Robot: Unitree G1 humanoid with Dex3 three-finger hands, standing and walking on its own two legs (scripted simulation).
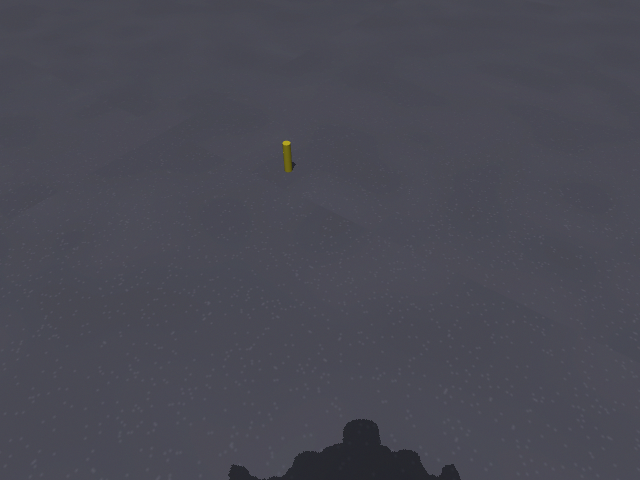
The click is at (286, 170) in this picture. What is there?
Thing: slim round
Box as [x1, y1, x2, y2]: [282, 141, 291, 171]
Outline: 284,141 282,143 285,171 290,171 290,143 289,141
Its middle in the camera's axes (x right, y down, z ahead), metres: -0.16 -0.44 +1.96
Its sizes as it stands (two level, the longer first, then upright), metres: 0.041 0.041 0.166
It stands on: the floor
